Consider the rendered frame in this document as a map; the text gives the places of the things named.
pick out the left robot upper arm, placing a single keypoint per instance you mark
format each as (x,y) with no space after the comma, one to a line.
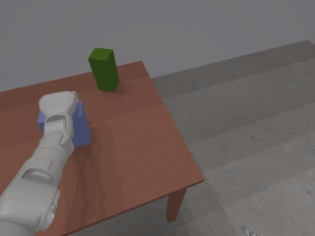
(29,208)

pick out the table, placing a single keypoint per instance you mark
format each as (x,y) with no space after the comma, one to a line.
(136,155)

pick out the robot left hand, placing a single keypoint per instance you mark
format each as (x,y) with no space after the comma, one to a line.
(62,101)

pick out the robot right hand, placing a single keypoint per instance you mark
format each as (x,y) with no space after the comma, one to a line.
(248,231)

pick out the robot left forearm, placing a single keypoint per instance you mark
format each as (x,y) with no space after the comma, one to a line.
(48,160)

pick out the sponge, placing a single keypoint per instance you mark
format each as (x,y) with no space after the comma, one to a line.
(81,129)

